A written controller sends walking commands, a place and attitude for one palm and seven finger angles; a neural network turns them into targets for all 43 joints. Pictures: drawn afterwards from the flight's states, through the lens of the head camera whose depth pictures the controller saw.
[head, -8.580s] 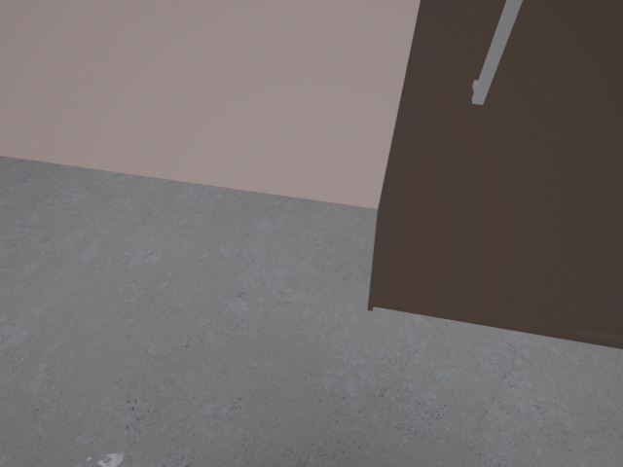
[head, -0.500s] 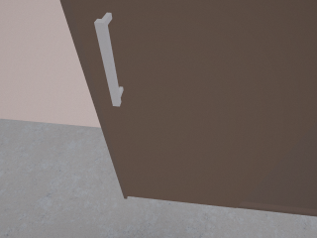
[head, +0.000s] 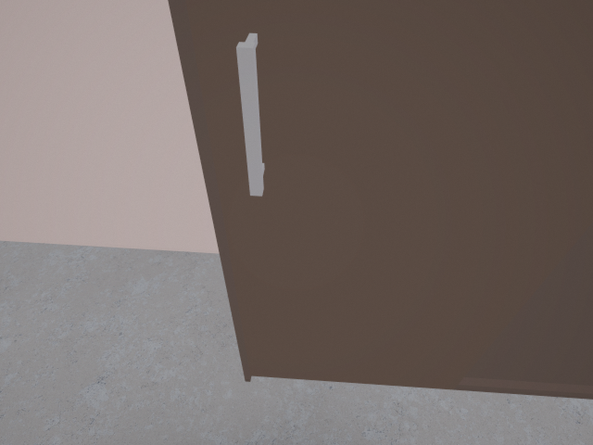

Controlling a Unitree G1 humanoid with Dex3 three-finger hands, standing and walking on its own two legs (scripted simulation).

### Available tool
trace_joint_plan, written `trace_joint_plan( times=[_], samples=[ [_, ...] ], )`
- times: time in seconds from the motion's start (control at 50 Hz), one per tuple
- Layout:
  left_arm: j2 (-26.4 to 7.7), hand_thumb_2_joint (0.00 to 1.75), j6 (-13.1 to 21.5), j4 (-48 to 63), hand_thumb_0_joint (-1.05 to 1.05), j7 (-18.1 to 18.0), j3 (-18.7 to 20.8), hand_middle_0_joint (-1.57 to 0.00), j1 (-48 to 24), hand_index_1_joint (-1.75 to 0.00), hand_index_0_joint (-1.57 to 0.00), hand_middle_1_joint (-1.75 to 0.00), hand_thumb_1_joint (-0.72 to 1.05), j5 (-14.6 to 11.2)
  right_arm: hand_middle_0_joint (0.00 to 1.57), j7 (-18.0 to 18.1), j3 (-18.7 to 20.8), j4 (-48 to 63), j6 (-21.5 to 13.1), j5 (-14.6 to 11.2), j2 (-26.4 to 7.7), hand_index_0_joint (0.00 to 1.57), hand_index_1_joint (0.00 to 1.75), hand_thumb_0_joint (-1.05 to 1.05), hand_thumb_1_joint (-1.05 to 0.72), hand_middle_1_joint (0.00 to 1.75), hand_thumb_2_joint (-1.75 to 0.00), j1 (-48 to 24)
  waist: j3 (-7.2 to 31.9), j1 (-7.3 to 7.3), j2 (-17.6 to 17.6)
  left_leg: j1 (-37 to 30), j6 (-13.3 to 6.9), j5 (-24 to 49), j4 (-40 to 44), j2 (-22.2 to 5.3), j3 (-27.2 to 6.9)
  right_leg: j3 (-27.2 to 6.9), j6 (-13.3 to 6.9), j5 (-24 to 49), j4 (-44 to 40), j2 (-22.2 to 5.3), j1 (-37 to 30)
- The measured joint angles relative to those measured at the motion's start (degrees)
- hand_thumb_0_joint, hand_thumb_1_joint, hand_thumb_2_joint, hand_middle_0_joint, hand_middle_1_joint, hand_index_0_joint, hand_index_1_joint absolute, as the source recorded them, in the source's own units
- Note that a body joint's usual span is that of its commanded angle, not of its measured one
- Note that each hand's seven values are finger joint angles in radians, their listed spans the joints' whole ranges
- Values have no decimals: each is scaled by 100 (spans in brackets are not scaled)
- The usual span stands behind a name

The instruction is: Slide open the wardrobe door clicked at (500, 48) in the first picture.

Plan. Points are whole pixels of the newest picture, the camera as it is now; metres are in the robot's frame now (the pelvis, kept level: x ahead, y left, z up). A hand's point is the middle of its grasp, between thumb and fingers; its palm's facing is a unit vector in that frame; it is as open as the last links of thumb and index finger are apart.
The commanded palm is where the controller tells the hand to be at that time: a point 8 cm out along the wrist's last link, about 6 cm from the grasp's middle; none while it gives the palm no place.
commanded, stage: come to a stop and stand still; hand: left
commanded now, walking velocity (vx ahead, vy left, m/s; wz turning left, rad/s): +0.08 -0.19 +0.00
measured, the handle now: (254, 122) +0.48 +0.09 +0.23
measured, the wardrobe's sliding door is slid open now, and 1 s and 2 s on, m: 0.00 0.00 0.00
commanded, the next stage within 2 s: look again from close up in 0.82 s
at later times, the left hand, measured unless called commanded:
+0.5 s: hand out of the picture +0.01 +0.16 -0.18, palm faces -0.03 -0.99 -0.17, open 7.3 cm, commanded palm none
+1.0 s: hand out of the picture +0.00 +0.14 -0.18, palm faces +0.00 -0.99 -0.17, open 7.3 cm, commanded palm none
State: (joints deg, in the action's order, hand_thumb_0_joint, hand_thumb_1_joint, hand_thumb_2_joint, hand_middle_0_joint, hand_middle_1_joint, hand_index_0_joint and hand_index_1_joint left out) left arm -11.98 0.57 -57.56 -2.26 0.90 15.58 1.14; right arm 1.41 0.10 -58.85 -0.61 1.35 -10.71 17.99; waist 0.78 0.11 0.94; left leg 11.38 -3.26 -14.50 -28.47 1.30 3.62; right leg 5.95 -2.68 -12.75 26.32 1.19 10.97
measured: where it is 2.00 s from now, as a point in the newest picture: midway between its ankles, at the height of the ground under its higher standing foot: outside the picture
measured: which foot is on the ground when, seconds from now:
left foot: down 0.00-1.00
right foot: down 0.00-0.14, up 0.16-0.46, down 0.48-1.00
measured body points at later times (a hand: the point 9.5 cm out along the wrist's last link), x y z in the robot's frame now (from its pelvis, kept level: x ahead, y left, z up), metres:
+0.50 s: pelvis -0.01 +0.00 +0.00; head +0.00 +0.00 +0.45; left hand +0.01 +0.22 -0.16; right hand -0.06 -0.23 -0.16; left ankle +0.01 +0.08 -0.74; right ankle +0.02 -0.16 -0.74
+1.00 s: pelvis +0.00 -0.02 +0.00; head +0.00 -0.01 +0.45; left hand +0.00 +0.20 -0.16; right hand -0.01 -0.23 -0.16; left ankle +0.01 +0.08 -0.74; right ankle +0.02 -0.16 -0.74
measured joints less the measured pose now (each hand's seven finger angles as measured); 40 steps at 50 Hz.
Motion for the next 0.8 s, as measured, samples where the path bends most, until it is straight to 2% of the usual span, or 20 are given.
trace_joint_plan(
  times=[0.14, 0.24, 0.32, 0.4, 0.44, 0.48, 0.5, 0.54, 0.64, 0.8],
  samples=[
    [98, 90, -148, -18, 0, 52, -50, -20, 165, -30, -20, -30, 91, 44, 20, 11, -56, -88, 27, 15, 149, 20, 30, 0, -91, 30, -90, 28, -19, 17, -79, -24, -182, 168, 273, 189, 177, -180, 163, -84, 149, -184, 197],
    [264, 90, -364, -77, 0, 160, -19, -20, 384, -30, -20, -30, 91, 107, 20, 109, 7, -122, 39, 37, 203, 20, 30, 0, -90, 30, -90, 111, -69, 75, -92, -30, -260, 228, 394, 204, 304, -427, 226, -843, 1246, -228, 668],
    [381, 90, -451, -86, 0, 209, 34, -20, 395, -30, -20, -30, 91, 103, 21, 162, 53, -206, 38, 47, 178, 20, 30, 0, -90, 30, -90, 203, -171, 110, -56, -44, -239, 264, 435, 111, 299, -467, 324, -946, 1681, -335, 913],
    [462, 90, -436, -69, 1, 199, 53, -20, 312, -30, -20, -30, 91, 97, 21, 166, 105, -298, 52, 51, 133, 20, 30, 0, -90, 30, -90, 262, -265, 146, 5, 8, -163, 233, 337, -36, 255, -411, 351, -804, 1167, -433, 787],
    [444, 90, -375, -69, 1, 176, 65, -20, 291, -30, -20, -30, 92, 81, 21, 156, 123, -342, 61, 33, 135, 20, 30, 0, -90, 30, -90, 294, -288, 150, -3, 78, -97, 150, 164, -101, 233, -372, 348, -472, 605, -440, 542],
    [373, 90, -269, -49, 1, 137, 66, -20, 301, -30, -20, -30, 92, 56, 20, 136, 121, -366, 74, 4, 186, 20, 30, 0, -90, 30, -90, 327, -281, 116, -156, 213, -21, 7, -111, -77, 276, -469, 344, -3, 98, -498, 344],
    [375, 90, -234, -83, 1, 108, 59, -20, 265, -30, -20, -30, 92, 44, 20, 123, 122, -384, 91, -8, 192, 20, 30, 0, -90, 30, -90, 298, -325, 104, -162, 250, 14, -60, -233, -107, 280, -483, 409, 214, 148, -480, 378],
    [403, 90, -203, -147, 1, 83, 13, -20, 235, -30, -20, -30, 92, 31, 20, 89, 124, -389, 129, -13, 197, 20, 30, 0, -91, 30, -90, 268, -341, 140, -112, 290, 58, -105, -336, -165, 221, -428, 468, 162, 295, -435, 422],
    [398, 89, -154, -227, 1, 48, -51, -20, 270, -30, -20, -30, 92, 7, 20, 18, 94, -349, 120, -23, 306, 20, 30, 0, -91, 30, -90, 238, -257, 155, -128, 326, 135, -123, -346, -229, 164, -370, 423, 24, 338, -374, 457],
    [400, 89, -38, -252, 1, 20, -80, -20, 272, -30, -20, -30, 92, 1, 20, -22, 29, -349, 35, -63, 469, 20, 30, 0, -91, 30, -90, 96, -283, 53, -138, 230, 171, -41, -154, -231, 119, -321, 403, 85, 165, -362, 351]
  ],
)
